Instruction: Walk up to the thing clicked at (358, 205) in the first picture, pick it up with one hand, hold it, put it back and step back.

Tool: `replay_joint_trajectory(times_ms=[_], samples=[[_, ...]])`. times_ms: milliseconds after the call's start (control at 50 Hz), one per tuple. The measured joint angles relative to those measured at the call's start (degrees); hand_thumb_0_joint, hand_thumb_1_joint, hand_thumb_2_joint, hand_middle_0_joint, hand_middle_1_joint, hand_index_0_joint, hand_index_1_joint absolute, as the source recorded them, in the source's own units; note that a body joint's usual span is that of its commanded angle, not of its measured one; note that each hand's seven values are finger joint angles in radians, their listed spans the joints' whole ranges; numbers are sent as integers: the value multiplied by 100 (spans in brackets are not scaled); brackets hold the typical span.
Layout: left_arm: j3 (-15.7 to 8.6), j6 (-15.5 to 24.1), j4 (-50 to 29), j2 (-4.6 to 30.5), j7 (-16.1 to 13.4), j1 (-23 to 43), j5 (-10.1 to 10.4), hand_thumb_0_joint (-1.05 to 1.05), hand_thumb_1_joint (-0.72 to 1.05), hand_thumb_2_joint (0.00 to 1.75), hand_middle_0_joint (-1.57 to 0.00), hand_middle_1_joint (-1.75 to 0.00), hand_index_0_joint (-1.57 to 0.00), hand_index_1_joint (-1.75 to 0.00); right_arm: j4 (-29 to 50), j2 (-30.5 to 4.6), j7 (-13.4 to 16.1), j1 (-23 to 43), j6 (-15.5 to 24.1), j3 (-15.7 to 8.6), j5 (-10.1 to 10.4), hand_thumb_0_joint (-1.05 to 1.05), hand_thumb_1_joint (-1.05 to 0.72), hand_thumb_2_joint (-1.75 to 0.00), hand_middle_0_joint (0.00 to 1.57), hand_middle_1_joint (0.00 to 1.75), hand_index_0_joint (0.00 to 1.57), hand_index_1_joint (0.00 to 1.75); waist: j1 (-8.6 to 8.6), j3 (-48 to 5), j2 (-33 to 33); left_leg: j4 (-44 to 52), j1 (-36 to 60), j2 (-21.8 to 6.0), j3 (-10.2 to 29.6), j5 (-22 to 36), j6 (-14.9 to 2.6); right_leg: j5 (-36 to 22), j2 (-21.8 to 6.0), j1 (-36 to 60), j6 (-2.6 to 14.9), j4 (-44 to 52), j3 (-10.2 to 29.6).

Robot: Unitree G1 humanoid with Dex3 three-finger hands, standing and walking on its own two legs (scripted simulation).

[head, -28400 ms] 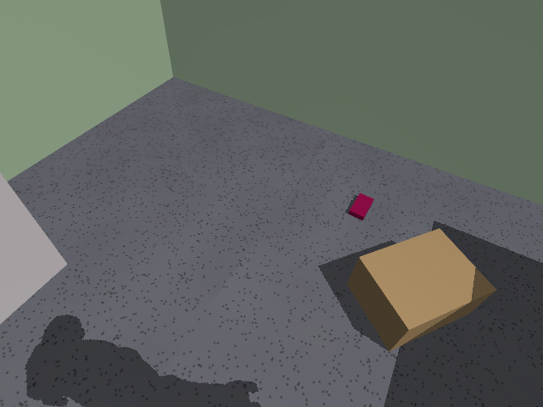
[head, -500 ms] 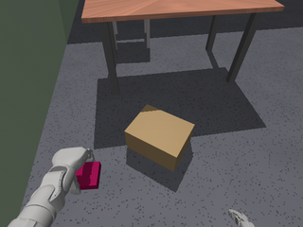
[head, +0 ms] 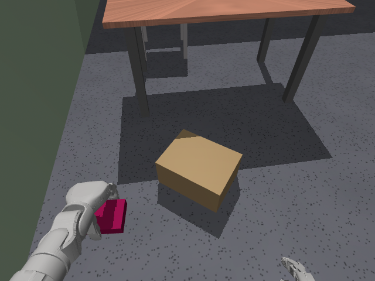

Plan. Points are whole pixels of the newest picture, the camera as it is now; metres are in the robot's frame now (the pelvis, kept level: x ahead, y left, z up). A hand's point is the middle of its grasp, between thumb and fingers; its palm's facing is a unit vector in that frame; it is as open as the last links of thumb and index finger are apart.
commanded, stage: hold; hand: left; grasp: from above
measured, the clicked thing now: (94, 217) +0.29 +0.23 -0.08
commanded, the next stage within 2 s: crouch in 0.20 s
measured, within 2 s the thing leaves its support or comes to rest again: neither
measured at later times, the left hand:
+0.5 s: hand (96, 215) +0.29 +0.22 -0.06, palm faces -0.47 -0.08 -0.88, open 10.1 cm
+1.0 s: hand (113, 224) +0.34 +0.25 -0.27, palm faces -0.41 +0.00 -0.91, open 10.2 cm
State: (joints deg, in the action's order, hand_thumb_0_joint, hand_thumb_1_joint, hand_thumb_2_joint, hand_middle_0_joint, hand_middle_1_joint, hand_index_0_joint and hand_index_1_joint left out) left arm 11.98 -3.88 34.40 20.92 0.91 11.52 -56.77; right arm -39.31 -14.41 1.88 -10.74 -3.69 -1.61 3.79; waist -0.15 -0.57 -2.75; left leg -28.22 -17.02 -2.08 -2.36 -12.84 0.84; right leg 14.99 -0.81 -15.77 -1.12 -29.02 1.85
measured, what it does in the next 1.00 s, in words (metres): lowers itself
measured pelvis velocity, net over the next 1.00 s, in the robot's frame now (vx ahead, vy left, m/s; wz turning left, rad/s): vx -0.05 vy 0.01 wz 0.00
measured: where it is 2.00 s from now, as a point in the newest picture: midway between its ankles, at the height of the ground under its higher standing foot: outside the picture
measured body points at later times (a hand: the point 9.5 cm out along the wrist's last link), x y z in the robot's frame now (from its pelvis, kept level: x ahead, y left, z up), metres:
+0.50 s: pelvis +0.00 +0.00 +0.00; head +0.03 -0.01 +0.45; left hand +0.31 +0.22 -0.01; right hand +0.15 -0.25 -0.12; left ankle +0.02 +0.13 -0.74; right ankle +0.00 -0.13 -0.74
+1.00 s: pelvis -0.05 +0.01 -0.15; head +0.09 +0.03 +0.27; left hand +0.36 +0.24 -0.22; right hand +0.00 -0.28 -0.27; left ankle +0.02 +0.13 -0.74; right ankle +0.00 -0.13 -0.74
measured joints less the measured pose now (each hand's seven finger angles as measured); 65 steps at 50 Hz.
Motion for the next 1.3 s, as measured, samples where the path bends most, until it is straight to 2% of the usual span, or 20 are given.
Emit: replay_joint_trajectory(times_ms=[260, 420, 500, 580, 700, 800, 900, 1000, 1080, 1200, 1300], samples=[[18, -6, 1, 17, 54, 17, -2, 0, 3, 29, -71, -47, -76, -42, 14, -3, 6, -15, -54, -26, 18, 1, -89, -89, 20, 30, 20, 30, 5, -3, 16, 67, 62, 8, 2, 0, -7, -9, -8, 72, -6, 85, -4], [6, 18, 147, 2, -48, 61, -43, 0, 4, 30, -70, -46, -75, -41, 32, 15, -4, -5, -65, -26, 16, 1, -89, -89, 20, 30, 20, 30, 22, -2, 39, 74, 47, 20, 6, -4, -15, -7, -19, 66, -13, 101, -9], [-26, 161, 419, -30, -258, 90, -132, 0, 4, 31, -71, -44, -76, -39, 33, 37, -24, 6, -64, -32, -8, 1, -88, -89, 21, 30, 20, 30, 67, 4, 82, -13, -65, 27, 22, -33, -14, 32, -26, -42, -12, 9, -21], [-80, 348, 960, -85, -676, 261, -316, 0, 4, 33, -71, -41, -76, -37, 15, 47, -72, 3, -65, -46, -83, 1, -88, -89, 21, 30, 20, 30, 129, -3, 156, -305, -431, 28, 73, -123, -13, 132, -28, -381, -11, -267, -63], [-167, 497, 1983, -110, -1367, 820, -668, 0, 3, 33, -72, -41, -77, -37, -122, -18, -200, -68, 12, -133, -247, 1, -88, -88, 21, 30, 20, 30, 239, -242, 252, -1469, -1768, -12, 166, -531, 4, 525, 8, -1655, -11, -1357, -117], [-389, 614, 2737, -31, -1868, 1435, -912, 0, 3, 32, -72, -41, -77, -37, -198, -107, -246, -220, 127, -221, -372, 1, -88, -88, 21, 30, 20, 30, 391, -543, 278, -2869, -3296, -48, 247, -1024, -2, 1011, 45, -3136, -49, -2708, -146], [-599, 629, 3255, 152, -2193, 2029, -956, 0, 2, 32, -72, -43, -77, -39, -307, -150, -198, -321, 258, -263, -481, 1, -88, -88, 21, 30, 20, 30, 592, -817, 212, -4194, -4824, -83, 319, -1428, -29, 1405, 87, -4621, -71, -3981, -162], [-832, 575, 3551, 356, -2304, 2511, -918, 0, 2, 33, -72, -43, -76, -39, -389, -102, -154, -364, 353, -251, -569, 1, -88, -88, 21, 30, 20, 30, 785, -1008, 107, -5348, -6193, -99, 374, -1723, -73, 1699, 118, -5957, -93, -5106, -165], [-1019, 571, 3716, 517, -2258, 2823, -904, 0, 2, 35, -71, -44, -76, -40, -437, -8, -159, -342, 418, -185, -636, 1, -88, -88, 21, 30, 20, 30, 900, -1054, 41, -6079, -7102, -95, 408, -1859, -105, 1848, 129, -6844, -103, -5831, -163], [-1231, 741, 3913, 799, -2134, 3167, -945, 0, 1, 37, -70, -44, -75, -41, -429, 108, -238, -274, 549, -31, -708, 1, -88, -88, 21, 30, 20, 30, 1018, -1048, -17, -7005, -8277, -71, 472, -1994, -129, 2027, 132, -7979, -111, -6759, -178], [-1390, 950, 4045, 1056, -2157, 3419, -1059, 0, 2, 38, -70, -45, -74, -41, -458, 137, -345, -175, 696, 97, -793, 1, -88, -88, 21, 30, 20, 30, 1091, -1003, 22, -7704, -9101, -44, 566, -2111, -119, 2183, 131, -8754, -129, -7453, -229]])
